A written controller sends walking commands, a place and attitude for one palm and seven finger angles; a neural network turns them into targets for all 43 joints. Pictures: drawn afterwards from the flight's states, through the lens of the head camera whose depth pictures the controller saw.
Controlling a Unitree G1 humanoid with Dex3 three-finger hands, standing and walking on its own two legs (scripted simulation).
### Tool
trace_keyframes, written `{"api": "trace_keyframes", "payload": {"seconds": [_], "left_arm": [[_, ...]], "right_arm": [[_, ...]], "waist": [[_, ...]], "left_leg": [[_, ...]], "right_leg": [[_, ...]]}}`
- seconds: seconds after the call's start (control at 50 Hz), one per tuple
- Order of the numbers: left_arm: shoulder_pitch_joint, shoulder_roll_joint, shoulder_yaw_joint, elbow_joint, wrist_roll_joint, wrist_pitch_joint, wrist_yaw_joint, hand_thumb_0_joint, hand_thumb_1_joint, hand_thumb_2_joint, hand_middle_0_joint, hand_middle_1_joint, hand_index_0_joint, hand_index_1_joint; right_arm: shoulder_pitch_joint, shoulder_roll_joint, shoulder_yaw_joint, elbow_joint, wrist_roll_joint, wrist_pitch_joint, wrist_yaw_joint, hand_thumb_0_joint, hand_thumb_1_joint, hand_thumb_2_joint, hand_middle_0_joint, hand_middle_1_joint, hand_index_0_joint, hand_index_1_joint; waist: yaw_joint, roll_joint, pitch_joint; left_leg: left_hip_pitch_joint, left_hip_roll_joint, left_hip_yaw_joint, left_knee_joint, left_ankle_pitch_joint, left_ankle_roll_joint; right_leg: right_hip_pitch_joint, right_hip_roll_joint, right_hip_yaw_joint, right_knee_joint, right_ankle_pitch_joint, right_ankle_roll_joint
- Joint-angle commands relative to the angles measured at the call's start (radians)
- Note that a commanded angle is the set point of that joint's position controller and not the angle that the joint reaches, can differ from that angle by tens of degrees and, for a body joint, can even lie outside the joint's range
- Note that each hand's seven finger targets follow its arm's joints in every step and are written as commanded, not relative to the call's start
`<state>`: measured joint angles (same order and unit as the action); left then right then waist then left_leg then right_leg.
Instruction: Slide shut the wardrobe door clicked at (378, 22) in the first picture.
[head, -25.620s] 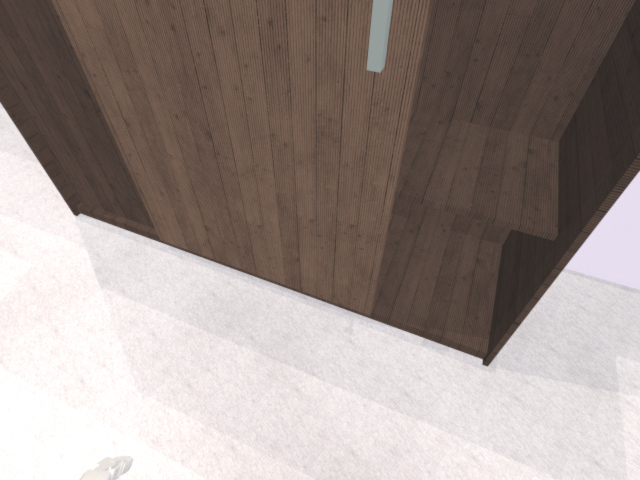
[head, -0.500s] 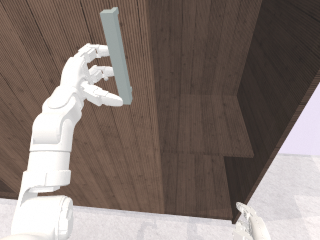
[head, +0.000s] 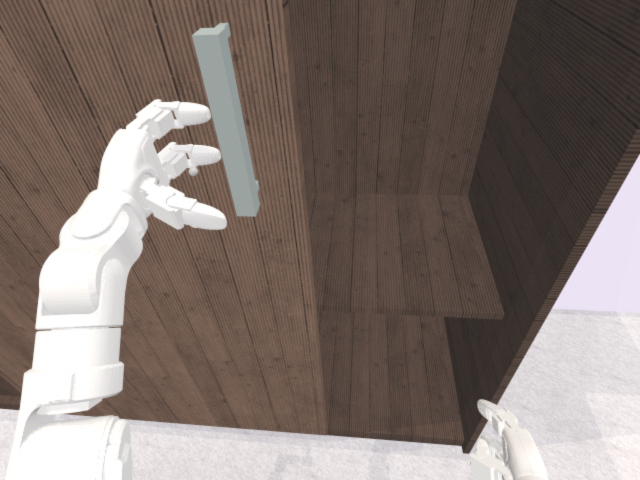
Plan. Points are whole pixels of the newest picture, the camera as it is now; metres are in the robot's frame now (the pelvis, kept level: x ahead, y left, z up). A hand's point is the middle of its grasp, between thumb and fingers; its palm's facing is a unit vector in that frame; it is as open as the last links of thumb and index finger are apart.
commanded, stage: move the hooked fingers beside the handle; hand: left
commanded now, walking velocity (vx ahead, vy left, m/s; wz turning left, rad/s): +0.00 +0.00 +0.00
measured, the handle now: (236, 127) +0.44 +0.13 +0.27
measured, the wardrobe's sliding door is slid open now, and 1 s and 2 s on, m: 0.40 0.40 0.40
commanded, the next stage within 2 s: none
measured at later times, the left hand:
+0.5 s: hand (182, 159) +0.37 +0.17 +0.27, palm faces +0.02 -1.00 -0.06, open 14.0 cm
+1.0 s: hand (174, 158) +0.39 +0.19 +0.26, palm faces +0.00 -1.00 -0.07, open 14.0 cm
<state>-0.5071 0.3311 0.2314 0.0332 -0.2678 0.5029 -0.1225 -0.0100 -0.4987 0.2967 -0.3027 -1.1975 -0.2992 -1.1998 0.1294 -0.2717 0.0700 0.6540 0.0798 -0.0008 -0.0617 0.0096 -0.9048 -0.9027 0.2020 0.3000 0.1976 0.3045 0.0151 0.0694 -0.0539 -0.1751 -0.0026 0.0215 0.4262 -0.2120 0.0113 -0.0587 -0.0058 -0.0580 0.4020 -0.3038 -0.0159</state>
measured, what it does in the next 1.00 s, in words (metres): stands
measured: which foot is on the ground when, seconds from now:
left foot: down 0.00-1.00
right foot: down 0.00-1.00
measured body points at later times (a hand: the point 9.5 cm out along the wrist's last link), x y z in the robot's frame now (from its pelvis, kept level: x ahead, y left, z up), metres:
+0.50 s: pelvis +0.00 -0.01 +0.00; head -0.02 -0.04 +0.45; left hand +0.37 +0.23 +0.27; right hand +0.18 -0.25 -0.10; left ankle +0.01 +0.11 -0.74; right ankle -0.05 -0.10 -0.74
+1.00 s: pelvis +0.01 +0.00 +0.00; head -0.01 -0.03 +0.45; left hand +0.38 +0.24 +0.27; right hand +0.19 -0.24 -0.09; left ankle +0.01 +0.11 -0.74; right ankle -0.05 -0.10 -0.74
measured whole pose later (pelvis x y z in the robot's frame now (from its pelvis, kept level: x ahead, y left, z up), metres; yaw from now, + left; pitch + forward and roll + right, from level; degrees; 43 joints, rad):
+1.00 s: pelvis +0.01 +0.00 +0.00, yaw +0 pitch +0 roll +0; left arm -0.58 0.44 0.30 0.25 -0.26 0.42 -0.24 -0.01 -0.50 0.30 -0.30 -1.20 -0.30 -1.20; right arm 0.18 -0.29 0.06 0.64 0.09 -0.02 -0.07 0.01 -0.90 -0.90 0.20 0.30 0.20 0.30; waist -0.01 0.08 -0.06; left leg -0.21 0.00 0.02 0.45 -0.24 0.01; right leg -0.08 0.00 -0.06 0.41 -0.32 -0.02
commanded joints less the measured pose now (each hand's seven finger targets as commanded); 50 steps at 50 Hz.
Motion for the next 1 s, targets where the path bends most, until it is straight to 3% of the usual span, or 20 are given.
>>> {"api": "trace_keyframes", "payload": {"seconds": [0.0, 0.06, 0.1, 0.22, 0.28, 0.32, 0.36, 0.4, 0.46, 0.52, 0.58, 0.7, 0.74, 0.78, 0.9, 0.98], "left_arm": [[-0.471, 0.219, 0.083, -0.209, -0.003, -0.087, 0.002, 0.0, -0.5, 0.3, -0.3, -1.2, -0.3, -1.2], [-0.475, 0.226, 0.085, -0.219, -0.002, -0.108, -0.002, 0.0, -0.5, 0.3, -0.3, -1.2, -0.3, -1.2], [-0.487, 0.19, 0.052, -0.193, -0.005, -0.108, -0.01, 0.0, -0.5, 0.3, -0.3, -1.2, -0.3, -1.2], [-0.463, 0.243, 0.093, -0.027, -0.005, -0.075, -0.028, 0.0, -0.5, 0.3, -0.3, -1.2, -0.3, -1.2], [-0.473, 0.3, 0.138, -0.058, 0.002, -0.091, -0.025, 0.0, -0.5, 0.3, -0.3, -1.2, -0.3, -1.2], [-0.51, 0.283, 0.116, -0.086, 0.003, -0.111, -0.032, 0.0, -0.5, 0.3, -0.3, -1.2, -0.3, -1.2], [-0.517, 0.313, 0.136, -0.111, 0.0, -0.142, -0.037, 0.0, -0.5, 0.3, -0.3, -1.2, -0.3, -1.2], [-0.51, 0.354, 0.18, -0.109, -0.004, -0.164, -0.048, 0.0, -0.5, 0.3, -0.3, -1.2, -0.3, -1.2], [-0.479, 0.361, 0.182, -0.058, -0.008, -0.166, -0.073, 0.0, -0.5, 0.3, -0.3, -1.2, -0.3, -1.2], [-0.463, 0.333, 0.149, 0.024, -0.011, -0.138, -0.103, 0.0, -0.5, 0.3, -0.3, -1.2, -0.3, -1.2], [-0.449, 0.293, 0.101, 0.009, -0.01, -0.135, -0.122, 0.0, -0.5, 0.3, -0.3, -1.2, -0.3, -1.2], [-0.524, 0.38, 0.183, -0.077, -0.021, -0.181, -0.114, 0.0, -0.5, 0.3, -0.3, -1.2, -0.3, -1.2], [-0.546, 0.406, 0.211, -0.107, -0.015, -0.198, -0.102, 0.0, -0.5, 0.3, -0.3, -1.2, -0.3, -1.2], [-0.509, 0.415, 0.221, -0.074, -0.01, -0.198, -0.091, 0.0, -0.5, 0.3, -0.3, -1.2, -0.3, -1.2], [-0.462, 0.289, 0.099, 0.045, -0.003, -0.141, -0.114, 0.0, -0.5, 0.3, -0.3, -1.2, -0.3, -1.2], [-0.454, 0.326, 0.136, 0.028, -0.015, -0.137, -0.12, 0.0, -0.5, 0.3, -0.3, -1.2, -0.3, -1.2]], "right_arm": [[-0.182, -0.104, -0.042, -0.166, -0.002, -0.055, -0.012, 0.0, -0.9, -0.9, 0.2, 0.3, 0.2, 0.3], [-0.178, -0.102, -0.043, -0.164, -0.003, -0.055, -0.01, 0.0, -0.9, -0.9, 0.2, 0.3, 0.2, 0.3], [-0.182, -0.101, -0.041, -0.164, -0.001, -0.055, -0.011, 0.0, -0.9, -0.9, 0.2, 0.3, 0.2, 0.3], [-0.165, -0.115, -0.041, -0.147, 0.001, -0.043, -0.019, 0.0, -0.9, -0.9, 0.2, 0.3, 0.2, 0.3], [-0.158, -0.115, -0.042, -0.161, -0.002, -0.042, -0.016, 0.0, -0.9, -0.9, 0.2, 0.3, 0.2, 0.3], [-0.157, -0.11, -0.043, -0.17, -0.001, -0.044, -0.016, 0.0, -0.9, -0.9, 0.2, 0.3, 0.2, 0.3], [-0.145, -0.111, -0.046, -0.17, -0.002, -0.05, -0.014, 0.0, -0.9, -0.9, 0.2, 0.3, 0.2, 0.3], [-0.135, -0.117, -0.05, -0.17, -0.003, -0.058, -0.016, 0.0, -0.9, -0.9, 0.2, 0.3, 0.2, 0.3], [-0.121, -0.122, -0.055, -0.162, -0.001, -0.059, -0.017, 0.0, -0.9, -0.9, 0.2, 0.3, 0.2, 0.3], [-0.111, -0.128, -0.056, -0.157, 0.007, -0.061, -0.018, 0.0, -0.9, -0.9, 0.2, 0.3, 0.2, 0.3], [-0.109, -0.131, -0.059, -0.167, 0.014, -0.067, -0.013, 0.0, -0.9, -0.9, 0.2, 0.3, 0.2, 0.3], [-0.1, -0.136, -0.064, -0.169, 0.007, -0.084, -0.017, 0.0, -0.9, -0.9, 0.2, 0.3, 0.2, 0.3], [-0.098, -0.134, -0.064, -0.17, 0.002, -0.088, -0.016, 0.0, -0.9, -0.9, 0.2, 0.3, 0.2, 0.3], [-0.092, -0.134, -0.062, -0.162, 0.001, -0.084, -0.015, 0.0, -0.9, -0.9, 0.2, 0.3, 0.2, 0.3], [-0.091, -0.132, -0.06, -0.164, 0.012, -0.075, -0.013, 0.0, -0.9, -0.9, 0.2, 0.3, 0.2, 0.3], [-0.088, -0.138, -0.062, -0.171, 0.01, -0.073, -0.015, 0.0, -0.9, -0.9, 0.2, 0.3, 0.2, 0.3]], "waist": [[-0.004, -0.053, -0.23], [-0.003, -0.023, -0.249], [-0.012, -0.032, -0.234], [-0.009, -0.116, -0.164], [0.004, -0.084, -0.213], [-0.006, -0.071, -0.239], [-0.006, -0.053, -0.252], [-0.003, -0.073, -0.28], [-0.005, -0.069, -0.262], [-0.019, -0.065, -0.199], [-0.024, -0.039, -0.196], [-0.02, -0.068, -0.271], [-0.014, -0.036, -0.302], [-0.011, -0.035, -0.286], [-0.027, -0.03, -0.192], [-0.021, -0.079, -0.218]], "left_leg": [[0.202, -0.007, -0.046, -0.008, 0.252, 0.037], [0.213, -0.009, -0.045, -0.002, 0.276, 0.036], [0.216, -0.01, -0.047, -0.002, 0.27, 0.037], [0.142, -0.011, -0.042, -0.013, 0.201, 0.041], [0.145, -0.017, -0.04, -0.006, 0.239, 0.042], [0.165, -0.019, -0.035, -0.001, 0.253, 0.044], [0.176, -0.017, -0.038, 0.006, 0.268, 0.045], [0.18, -0.019, -0.036, 0.009, 0.286, 0.05], [0.17, -0.02, -0.031, 0.015, 0.291, 0.051], [0.148, -0.019, -0.027, 0.015, 0.248, 0.05], [0.152, -0.019, -0.033, 0.023, 0.251, 0.049], [0.189, -0.019, -0.04, 0.031, 0.297, 0.056], [0.211, -0.018, -0.042, 0.03, 0.329, 0.053], [0.194, -0.017, -0.041, 0.03, 0.321, 0.051], [0.166, -0.008, -0.044, 0.023, 0.268, 0.045], [0.162, -0.008, -0.049, 0.026, 0.277, 0.047]], "right_leg": [[-0.076, 0.018, 0.019, -0.047, 0.36, -0.011], [-0.058, 0.016, 0.02, -0.042, 0.389, -0.015], [-0.075, 0.017, 0.019, -0.043, 0.388, -0.013], [-0.087, 0.015, 0.019, -0.058, 0.345, -0.005], [-0.047, 0.009, 0.024, -0.047, 0.392, -0.008], [-0.043, 0.008, 0.026, -0.046, 0.416, -0.005], [-0.036, 0.01, 0.027, -0.044, 0.428, -0.007], [-0.017, 0.009, 0.028, -0.039, 0.469, -0.003], [-0.016, 0.009, 0.026, -0.036, 0.493, 0.0], [-0.066, 0.009, 0.023, -0.045, 0.457, 0.004], [-0.083, 0.011, 0.018, -0.037, 0.444, -0.001], [-0.063, 0.014, 0.019, -0.029, 0.475, 0.002], [-0.048, 0.014, 0.018, -0.018, 0.489, -0.002], [-0.045, 0.013, 0.018, -0.021, 0.482, -0.003], [-0.108, 0.016, 0.009, -0.03, 0.415, -0.007], [-0.095, 0.016, 0.008, -0.029, 0.429, -0.004]]}}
